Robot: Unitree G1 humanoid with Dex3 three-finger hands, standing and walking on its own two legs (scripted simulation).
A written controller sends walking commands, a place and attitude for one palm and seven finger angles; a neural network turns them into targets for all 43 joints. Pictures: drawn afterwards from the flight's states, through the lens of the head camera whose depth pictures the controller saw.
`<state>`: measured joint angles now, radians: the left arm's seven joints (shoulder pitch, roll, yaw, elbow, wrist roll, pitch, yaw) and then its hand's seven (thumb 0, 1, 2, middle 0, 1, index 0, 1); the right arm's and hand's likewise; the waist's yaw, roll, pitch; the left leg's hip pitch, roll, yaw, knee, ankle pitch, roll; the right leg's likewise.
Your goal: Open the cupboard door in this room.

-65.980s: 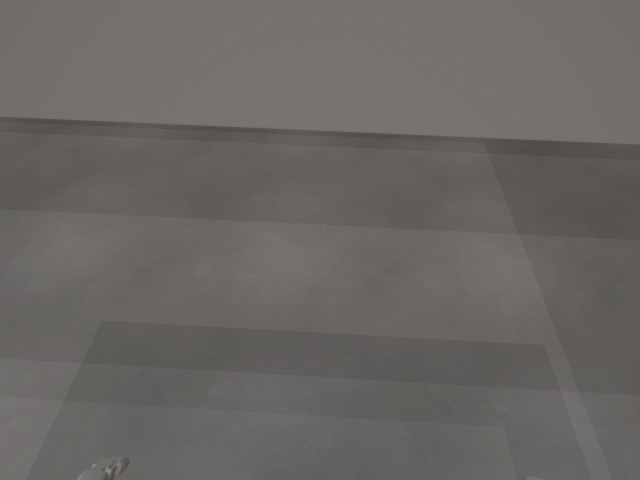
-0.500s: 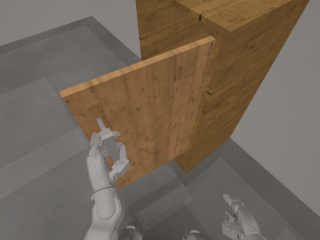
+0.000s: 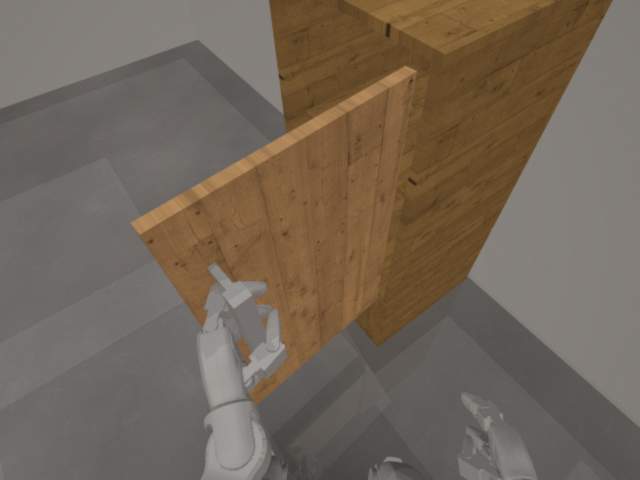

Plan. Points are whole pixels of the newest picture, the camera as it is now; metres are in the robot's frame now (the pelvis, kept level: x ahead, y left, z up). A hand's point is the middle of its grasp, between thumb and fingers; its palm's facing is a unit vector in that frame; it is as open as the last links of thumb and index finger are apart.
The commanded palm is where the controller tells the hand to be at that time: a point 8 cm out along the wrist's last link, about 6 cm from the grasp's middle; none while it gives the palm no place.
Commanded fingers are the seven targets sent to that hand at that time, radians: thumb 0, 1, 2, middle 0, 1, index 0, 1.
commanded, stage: open thumb and fingers to let go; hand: left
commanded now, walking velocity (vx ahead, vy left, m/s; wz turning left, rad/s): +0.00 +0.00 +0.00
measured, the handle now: (240, 313) +0.31 +0.11 +0.04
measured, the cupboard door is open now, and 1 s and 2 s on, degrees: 95 98 98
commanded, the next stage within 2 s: slide the hand sideways off the handle in 0.66 s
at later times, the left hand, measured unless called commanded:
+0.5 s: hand (266, 335) +0.28 +0.08 +0.04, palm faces +0.29 -0.96 -0.01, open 14.0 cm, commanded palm +0.24 +0.11 +0.04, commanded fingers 0.00 -0.50 0.30 -0.20 -0.60 -0.20 -0.60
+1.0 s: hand (265, 374) +0.24 +0.07 +0.05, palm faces -0.19 -0.98 +0.04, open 16.1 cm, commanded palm +0.22 +0.12 +0.04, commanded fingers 0.00 -0.50 0.30 -0.15 -0.30 -0.15 -0.30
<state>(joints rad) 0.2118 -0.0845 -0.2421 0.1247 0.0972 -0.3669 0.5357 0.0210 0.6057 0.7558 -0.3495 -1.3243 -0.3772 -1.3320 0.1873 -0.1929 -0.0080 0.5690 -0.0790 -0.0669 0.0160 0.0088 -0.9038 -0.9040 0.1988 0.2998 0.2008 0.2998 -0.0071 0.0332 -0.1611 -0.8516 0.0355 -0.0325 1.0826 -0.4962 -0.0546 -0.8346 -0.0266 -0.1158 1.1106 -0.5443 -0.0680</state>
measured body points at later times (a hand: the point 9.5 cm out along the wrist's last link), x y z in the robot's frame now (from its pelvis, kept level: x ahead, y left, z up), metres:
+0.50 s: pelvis -0.01 +0.02 +0.00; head +0.04 +0.01 +0.45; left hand +0.26 +0.13 +0.04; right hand +0.16 -0.19 -0.10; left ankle +0.02 +0.16 -0.66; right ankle +0.00 -0.07 -0.66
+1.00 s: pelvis -0.02 +0.04 -0.01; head +0.05 +0.03 +0.44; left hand +0.24 +0.13 +0.05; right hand +0.16 -0.18 -0.10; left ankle +0.02 +0.16 -0.66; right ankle +0.00 -0.07 -0.66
